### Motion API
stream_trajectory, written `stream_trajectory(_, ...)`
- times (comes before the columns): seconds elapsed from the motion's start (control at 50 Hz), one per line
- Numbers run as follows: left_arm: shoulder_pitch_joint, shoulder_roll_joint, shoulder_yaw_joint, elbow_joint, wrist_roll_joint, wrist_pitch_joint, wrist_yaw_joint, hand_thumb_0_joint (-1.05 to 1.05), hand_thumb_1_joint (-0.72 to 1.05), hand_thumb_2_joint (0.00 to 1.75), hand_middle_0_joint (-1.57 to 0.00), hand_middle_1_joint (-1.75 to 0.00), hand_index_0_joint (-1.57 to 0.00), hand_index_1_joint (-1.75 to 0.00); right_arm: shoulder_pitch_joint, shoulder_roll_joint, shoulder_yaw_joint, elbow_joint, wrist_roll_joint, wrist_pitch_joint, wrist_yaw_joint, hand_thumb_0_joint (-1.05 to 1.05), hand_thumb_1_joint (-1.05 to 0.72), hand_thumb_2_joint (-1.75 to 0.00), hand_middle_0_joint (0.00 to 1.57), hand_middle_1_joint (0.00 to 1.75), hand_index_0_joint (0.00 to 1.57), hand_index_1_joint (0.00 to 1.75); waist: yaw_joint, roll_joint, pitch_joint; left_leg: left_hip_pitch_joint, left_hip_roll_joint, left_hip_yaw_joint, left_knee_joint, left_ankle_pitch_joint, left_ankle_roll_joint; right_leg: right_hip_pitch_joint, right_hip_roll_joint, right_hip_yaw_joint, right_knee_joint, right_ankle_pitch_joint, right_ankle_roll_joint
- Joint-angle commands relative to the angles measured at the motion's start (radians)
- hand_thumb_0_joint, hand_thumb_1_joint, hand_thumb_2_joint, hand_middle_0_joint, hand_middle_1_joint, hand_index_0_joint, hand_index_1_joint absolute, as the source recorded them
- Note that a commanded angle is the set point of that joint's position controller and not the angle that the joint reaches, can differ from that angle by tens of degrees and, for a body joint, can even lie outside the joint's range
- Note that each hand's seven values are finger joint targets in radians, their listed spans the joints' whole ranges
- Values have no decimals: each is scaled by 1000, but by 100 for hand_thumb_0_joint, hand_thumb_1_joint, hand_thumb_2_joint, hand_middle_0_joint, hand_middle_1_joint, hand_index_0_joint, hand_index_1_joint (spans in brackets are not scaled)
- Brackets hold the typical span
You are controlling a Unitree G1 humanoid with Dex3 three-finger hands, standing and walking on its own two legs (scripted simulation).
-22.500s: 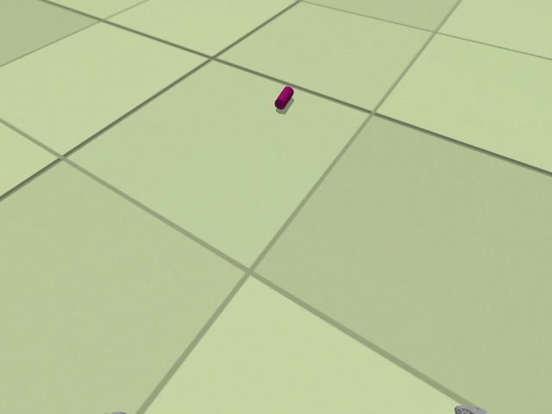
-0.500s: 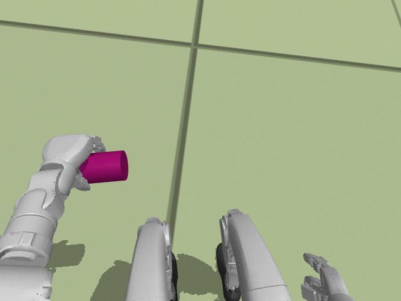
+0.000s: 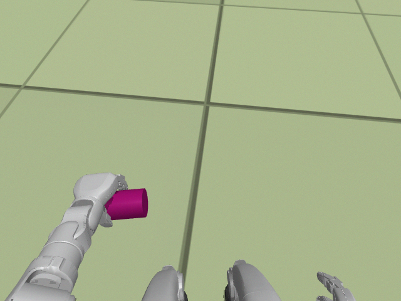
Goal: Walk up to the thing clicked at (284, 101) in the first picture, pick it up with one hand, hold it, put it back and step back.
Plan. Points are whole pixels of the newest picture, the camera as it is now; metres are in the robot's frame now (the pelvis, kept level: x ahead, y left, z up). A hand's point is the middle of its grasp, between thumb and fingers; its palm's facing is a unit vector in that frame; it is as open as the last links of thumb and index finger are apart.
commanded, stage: lift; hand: left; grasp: from above
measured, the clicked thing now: (113, 205) +0.35 +0.21 -0.11
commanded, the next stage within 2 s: hold in 0.22 s
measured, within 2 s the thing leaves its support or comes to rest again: neither
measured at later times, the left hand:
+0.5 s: hand (98, 185) +0.35 +0.22 -0.01, palm faces -0.46 -0.03 -0.89, open 9.5 cm
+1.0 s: hand (94, 180) +0.35 +0.21 +0.02, palm faces -0.46 -0.02 -0.89, open 9.5 cm
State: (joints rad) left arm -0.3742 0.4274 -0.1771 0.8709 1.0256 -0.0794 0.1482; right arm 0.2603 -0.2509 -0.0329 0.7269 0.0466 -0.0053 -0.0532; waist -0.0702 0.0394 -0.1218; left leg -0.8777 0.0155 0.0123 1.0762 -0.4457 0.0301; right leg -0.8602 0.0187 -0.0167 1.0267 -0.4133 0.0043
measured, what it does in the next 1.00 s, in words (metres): rises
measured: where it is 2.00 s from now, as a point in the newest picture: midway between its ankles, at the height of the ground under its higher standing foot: outside the picture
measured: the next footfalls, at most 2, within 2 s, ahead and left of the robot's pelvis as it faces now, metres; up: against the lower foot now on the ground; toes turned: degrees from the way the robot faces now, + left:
none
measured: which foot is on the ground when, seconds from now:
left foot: down 0.00-1.00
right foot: down 0.00-1.00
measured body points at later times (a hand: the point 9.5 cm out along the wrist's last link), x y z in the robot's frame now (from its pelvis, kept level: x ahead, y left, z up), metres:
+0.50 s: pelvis +0.04 +0.00 +0.05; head +0.08 -0.01 +0.50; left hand +0.37 +0.22 +0.04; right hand +0.14 -0.27 -0.08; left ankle +0.04 +0.10 -0.66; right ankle +0.05 -0.13 -0.66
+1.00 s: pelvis +0.05 +0.00 +0.06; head +0.06 -0.02 +0.51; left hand +0.37 +0.21 +0.07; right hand +0.16 -0.27 -0.06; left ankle +0.04 +0.10 -0.66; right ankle +0.05 -0.13 -0.66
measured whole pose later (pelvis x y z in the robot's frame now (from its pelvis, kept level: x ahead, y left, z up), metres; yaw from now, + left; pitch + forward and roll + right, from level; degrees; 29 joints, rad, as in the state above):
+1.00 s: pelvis +0.05 +0.00 +0.06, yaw -1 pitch +5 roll +0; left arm -0.26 0.42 -0.23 0.67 0.99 -0.05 -0.01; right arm 0.23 -0.26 -0.04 0.68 0.07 0.07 -0.06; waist -0.01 0.05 -0.06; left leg -0.38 0.00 0.05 0.62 -0.32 0.03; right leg -0.39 0.01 0.02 0.61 -0.30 0.00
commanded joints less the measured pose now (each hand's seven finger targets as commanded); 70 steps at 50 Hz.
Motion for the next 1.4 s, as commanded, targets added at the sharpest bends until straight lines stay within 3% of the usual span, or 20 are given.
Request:
stream_trajectory(0.0,-316,189,65,-173,-11,27,48,0,78,59,-111,-50,-112,-49,13,-144,-53,-96,-2,-34,-5,0,-90,-90,20,30,20,30,4,27,-305,285,-17,-31,-237,153,-17,200,29,15,-215,126,-27)
stream_trajectory(0.04,-286,226,90,-166,-13,38,47,0,77,57,-110,-50,-112,-48,8,-152,-57,-100,-1,-31,-6,0,-90,-90,20,30,20,30,23,18,-284,309,-15,-33,-270,165,-17,235,30,12,-239,133,-26)
stream_trajectory(0.12,-274,189,55,-192,-23,48,24,0,78,57,-111,-49,-113,-48,3,-143,-56,-107,2,-25,-9,0,-90,-90,20,30,20,30,19,-4,-274,350,-22,-21,-300,215,-13,291,28,22,-285,181,-25)
stream_trajectory(0.22,-261,176,50,-235,-44,47,-8,0,81,55,-112,-52,-115,-49,10,-143,-59,-111,5,-19,-13,0,-90,-90,20,30,20,30,17,-6,-275,427,-21,-14,-340,284,-14,334,28,26,-324,242,-25)
stream_trajectory(0.26,-250,199,63,-242,-40,43,-12,0,82,54,-113,-50,-116,-47,-1,-147,-58,-119,7,-16,-15,0,-90,-90,20,30,20,30,28,-6,-247,435,-24,-12,-365,266,-14,354,27,26,-349,224,-26)
stream_trajectory(0.32,-251,174,43,-261,-39,39,-20,0,83,56,-113,-49,-116,-46,-9,-141,-54,-121,8,-11,-15,0,-89,-90,20,30,20,30,23,-13,-248,466,-25,-13,-383,295,-15,380,27,27,-366,249,-25)
stream_trajectory(0.38,-260,222,67,-282,-20,36,-32,0,82,55,-113,-47,-116,-45,-11,-146,-54,-123,8,-4,-18,0,-90,-90,20,30,20,30,37,6,-251,493,-27,-7,-400,337,-16,412,27,29,-379,283,-26)
stream_trajectory(0.5,-233,185,44,-303,-29,34,-58,0,85,57,-115,-49,-117,-47,-20,-146,-57,-131,11,5,-14,0,-90,-90,20,30,20,30,38,8,-242,560,-21,-8,-433,420,-20,446,32,25,-400,337,-28)
stream_trajectory(0.54,-223,206,63,-309,-30,35,-63,0,84,60,-115,-48,-117,-47,-18,-150,-60,-130,11,7,-14,0,-90,-90,20,30,20,30,41,0,-242,563,-22,-9,-441,442,-21,473,32,25,-407,355,-28)
stream_trajectory(0.58,-214,177,38,-308,-33,37,-74,0,84,61,-116,-49,-117,-47,-28,-144,-57,-135,12,11,-13,0,-90,-90,20,30,20,30,39,-8,-220,564,-23,-7,-448,452,-19,475,31,27,-417,370,-27)
stream_trajectory(0.7,-210,195,43,-363,-34,34,-106,0,86,64,-117,-50,-118,-49,-31,-147,-59,-149,14,23,-12,0,-90,-90,20,30,20,30,48,-23,-252,602,-29,4,-455,526,-8,531,25,35,-431,464,-19)
stream_trajectory(0.8,-211,212,62,-367,-31,31,-114,0,89,60,-118,-49,-120,-47,-49,-148,-55,-159,15,34,-13,0,-90,-90,20,30,20,30,56,10,-211,626,-22,1,-499,501,-15,531,30,27,-454,410,-27)
stream_trajectory(0.88,-208,194,44,-380,-29,28,-117,0,84,57,-115,-47,-117,-45,-66,-144,-51,-170,17,39,-15,0,-90,-90,20,30,20,30,57,8,-193,636,-22,2,-520,479,-16,543,29,28,-469,392,-28)
stream_trajectory(0.94,-205,205,57,-390,-32,29,-119,0,82,57,-114,-47,-116,-45,-77,-145,-52,-170,17,40,-18,0,-90,-90,20,30,20,30,68,-4,-194,643,-25,5,-531,471,-13,562,27,32,-487,391,-26)
stream_trajectory(1.04,-179,180,31,-380,-40,34,-129,0,82,61,-117,-46,-117,-46,-95,-143,-46,-179,20,44,-20,0,-90,-90,20,30,20,30,61,-50,-161,654,-26,8,-558,430,-7,573,23,33,-517,367,-21)
stream_trajectory(1.06,-196,200,48,-399,-44,33,-128,0,83,59,-116,-48,-117,-47,-99,-145,-46,-180,20,46,-22,0,-90,-90,20,30,20,30,63,-31,-161,651,-28,12,-560,420,-6,572,19,37,-526,362,-19)
stream_trajectory(1.12,-182,197,45,-390,-50,30,-136,0,82,57,-116,-47,-117,-46,-119,-141,-40,-188,20,49,-23,0,-90,-90,20,30,20,30,70,-35,-127,649,-29,12,-583,367,-5,572,17,38,-546,309,-20)
stream_trajectory(1.38,-199,202,53,-441,-50,19,-139,0,82,56,-114,-47,-116,-46,-161,-133,-29,-193,20,48,-32,0,-90,-90,20,30,20,30,74,-29,-128,686,-34,20,-620,325,-3,596,10,47,-589,268,-16)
